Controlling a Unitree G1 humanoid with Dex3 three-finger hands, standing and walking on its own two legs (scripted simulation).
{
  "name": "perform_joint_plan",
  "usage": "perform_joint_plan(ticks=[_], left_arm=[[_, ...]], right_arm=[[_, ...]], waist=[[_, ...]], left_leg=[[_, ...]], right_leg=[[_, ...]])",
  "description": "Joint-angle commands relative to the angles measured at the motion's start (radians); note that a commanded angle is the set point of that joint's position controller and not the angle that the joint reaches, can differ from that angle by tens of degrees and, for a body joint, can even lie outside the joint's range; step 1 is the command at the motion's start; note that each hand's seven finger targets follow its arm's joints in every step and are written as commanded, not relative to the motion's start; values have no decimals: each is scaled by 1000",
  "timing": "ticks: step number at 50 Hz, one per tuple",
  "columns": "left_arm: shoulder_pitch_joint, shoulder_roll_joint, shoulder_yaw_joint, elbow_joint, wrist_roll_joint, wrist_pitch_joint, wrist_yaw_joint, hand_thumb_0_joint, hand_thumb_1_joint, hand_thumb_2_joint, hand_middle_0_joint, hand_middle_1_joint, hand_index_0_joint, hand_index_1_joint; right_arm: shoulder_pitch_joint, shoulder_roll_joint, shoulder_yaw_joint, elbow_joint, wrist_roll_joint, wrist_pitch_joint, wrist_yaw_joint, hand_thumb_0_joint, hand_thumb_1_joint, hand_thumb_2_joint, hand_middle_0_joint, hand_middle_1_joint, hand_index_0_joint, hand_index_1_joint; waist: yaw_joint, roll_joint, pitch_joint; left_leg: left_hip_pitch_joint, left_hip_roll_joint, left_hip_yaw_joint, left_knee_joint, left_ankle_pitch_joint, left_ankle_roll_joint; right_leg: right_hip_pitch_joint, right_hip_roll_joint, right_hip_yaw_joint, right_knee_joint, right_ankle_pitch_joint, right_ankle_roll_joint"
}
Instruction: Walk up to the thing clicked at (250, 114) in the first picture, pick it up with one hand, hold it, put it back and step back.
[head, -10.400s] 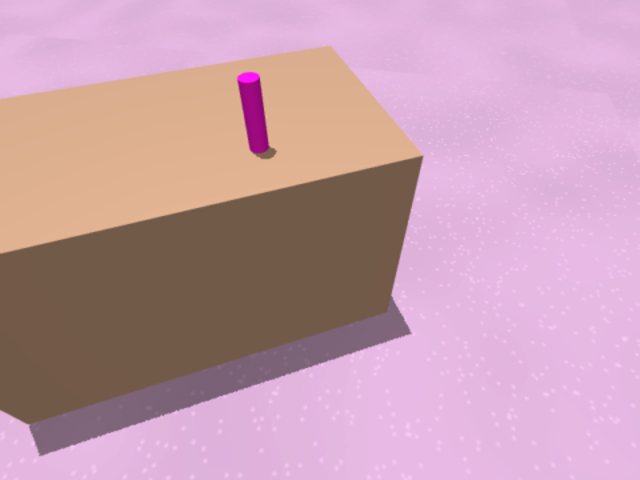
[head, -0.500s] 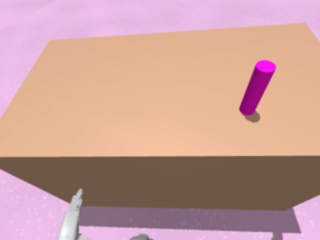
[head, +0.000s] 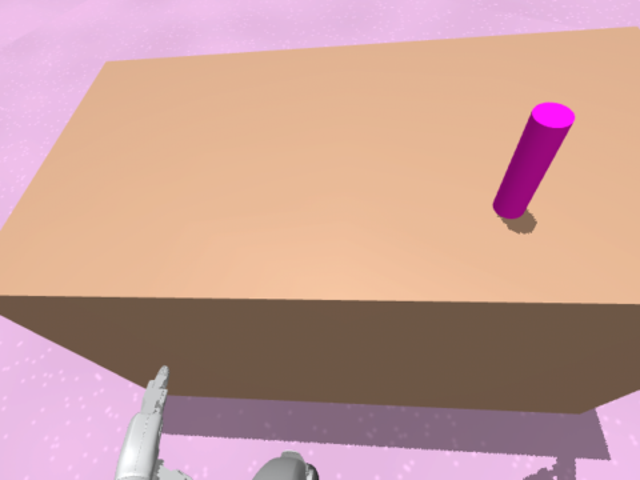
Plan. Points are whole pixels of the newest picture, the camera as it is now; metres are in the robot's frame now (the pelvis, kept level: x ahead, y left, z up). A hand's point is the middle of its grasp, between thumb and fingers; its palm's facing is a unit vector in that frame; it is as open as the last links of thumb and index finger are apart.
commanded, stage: go down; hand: right
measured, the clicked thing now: (527, 167) +0.53 -0.20 +0.05
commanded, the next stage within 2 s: approach in 0.52 s
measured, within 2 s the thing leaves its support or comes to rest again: neither
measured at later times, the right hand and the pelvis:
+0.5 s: hand out of the picture +0.42 -0.38 +0.15, palm faces +0.20 +0.98 -0.01, open 17.5 cm; pelvis +0.00 +0.00 +0.00, yaw +0 degrees
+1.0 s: hand out of the picture +0.45 -0.32 +0.07, palm faces +0.09 +1.00 +0.05, open 17.5 cm; pelvis -0.01 +0.00 -0.02, yaw +0 degrees
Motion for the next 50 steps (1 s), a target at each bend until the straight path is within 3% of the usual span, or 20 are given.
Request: perform_joint_plan(ticks=[1,4,5,8,11,13,17,21,22,26,28,29,32,36,38,42,46,47,49,50], left_arm=[[17,186,101,-182,-9,-50,23,0,-574,67,-54,-49,-45,-59],[64,173,92,-136,-8,-42,21,0,-578,71,-50,-47,-40,-58],[49,149,69,-141,-9,-43,16,0,-578,72,-50,-46,-39,-58],[13,165,80,-171,-7,-47,14,0,-576,69,-51,-45,-40,-56],[1,177,96,-191,-9,-48,17,0,-576,72,-50,-45,-39,-56],[18,165,83,-210,-11,-45,20,0,-579,75,-50,-47,-40,-59],[24,174,86,-100,-9,-33,28,0,-580,74,-51,-46,-38,-59],[-33,167,78,-153,-5,-46,28,0,-580,70,-53,-46,-41,-58],[-2,189,103,-155,-5,-46,28,0,-575,66,-54,-46,-43,-57],[70,164,84,-155,-8,-41,21,0,-574,68,-53,-47,-43,-57],[45,179,100,-206,-12,-42,20,0,-569,64,-53,-47,-45,-56],[73,177,100,-169,-12,-38,21,0,-580,71,-52,-45,-40,-57],[40,144,66,-174,-12,-40,15,0,-586,60,-58,-46,-43,-62],[5,149,79,-162,-2,-43,15,0,-589,62,-58,-47,-42,-63],[10,189,120,-160,2,-48,16,0,-586,61,-59,-49,-44,-64],[5,170,107,-174,6,-54,8,0,-585,63,-61,-52,-47,-67],[37,167,114,-225,11,-52,-4,0,-577,60,-61,-53,-49,-65],[90,164,117,-198,11,-42,-6,0,-572,57,-61,-53,-50,-64],[84,128,93,-239,15,-33,-23,0,-560,49,-61,-54,-53,-61],[80,146,118,-270,17,-31,-26,0,-561,49,-61,-54,-54,-61]], right_arm=[[-322,-406,-57,-214,35,-60,3,0,572,-60,44,55,48,55],[-301,-408,-62,-211,34,-54,4,0,594,-56,42,56,47,56],[-276,-395,-52,-176,27,-52,3,0,595,-54,44,56,49,56],[-269,-382,-53,-195,31,-60,0,0,607,-60,39,59,46,58],[-319,-439,-97,-298,42,-83,5,0,611,-54,43,57,48,57],[-341,-434,-94,-350,45,-90,8,0,582,-56,46,55,50,54],[-273,-377,-63,-227,51,-67,7,0,545,-54,55,53,55,52],[-324,-341,-12,-236,32,-68,3,0,539,-67,50,56,52,56],[-293,-347,-23,-218,31,-66,3,0,550,-69,47,57,51,57],[-246,-361,-52,-235,51,-71,13,0,568,-67,46,58,52,58],[-261,-391,-82,-298,56,-81,15,0,548,-65,48,56,51,56],[-252,-384,-81,-266,62,-77,15,0,565,-61,48,56,52,56],[-270,-392,-91,-280,57,-85,12,0,567,-51,42,47,47,47],[-272,-312,-37,-215,39,-83,2,0,559,-51,43,47,48,47],[-283,-258,8,-191,37,-87,0,0,557,-53,44,48,48,47],[-330,-145,79,-204,46,-118,-5,0,553,-58,43,48,50,48],[-383,-130,61,-276,63,-165,-40,0,537,-57,47,47,53,47],[-344,-140,42,-212,58,-165,-53,0,547,-60,43,49,51,48],[-375,-111,48,-249,52,-186,-84,0,530,-54,49,47,53,46],[-392,-101,55,-252,39,-196,-106,0,515,-57,48,47,51,47]], waist=[[-20,-189,-392],[-28,-196,-362],[-27,-187,-330],[-36,-183,-330],[-47,-240,-448],[-42,-250,-530],[-22,-221,-365],[-8,-221,-348],[-9,-211,-354],[-17,-203,-377],[-30,-190,-457],[-23,-189,-404],[-38,-211,-392],[-20,-210,-355],[14,-213,-354],[40,-202,-386],[53,-204,-476],[53,-185,-432],[47,-220,-449],[61,-216,-458]], left_leg=[[289,-31,-3,-35,203,46],[278,-27,-12,-33,207,49],[269,-26,-12,-30,199,49],[260,-31,-5,-29,157,50],[297,-27,-11,-9,213,52],[347,-22,-22,5,283,50],[239,-30,-11,-16,210,51],[199,-34,-3,-18,153,51],[209,-33,-1,-16,160,49],[257,-28,-6,-10,230,45],[317,-20,-15,7,285,46],[282,-27,-7,7,265,46],[275,-23,-13,10,250,49],[216,-25,-18,22,222,54],[146,-34,-9,27,191,51],[79,-37,-3,55,170,45],[99,-28,-10,79,195,38],[82,-31,-7,87,190,38],[82,-26,-18,109,211,40],[69,-29,-15,121,212,42]], right_leg=[[141,32,-19,-124,409,-16],[103,39,-25,-120,388,-20],[83,41,-27,-119,377,-21],[76,31,-18,-124,355,-18],[126,33,-18,-106,429,-14],[168,42,-28,-86,482,-16],[122,35,-16,-102,436,-17],[128,28,-10,-108,403,-12],[137,28,-11,-107,402,-14],[129,40,-21,-97,439,-16],[136,43,-24,-86,464,-18],[117,40,-20,-89,468,-16],[99,41,-18,-85,462,-16],[76,36,-17,-70,448,-16],[114,26,-8,-64,459,-11],[127,21,1,-35,460,-9],[108,31,-6,-2,425,-14],[78,32,-6,1,429,-13],[51,36,-17,21,438,-11],[53,33,-14,27,455,-8]])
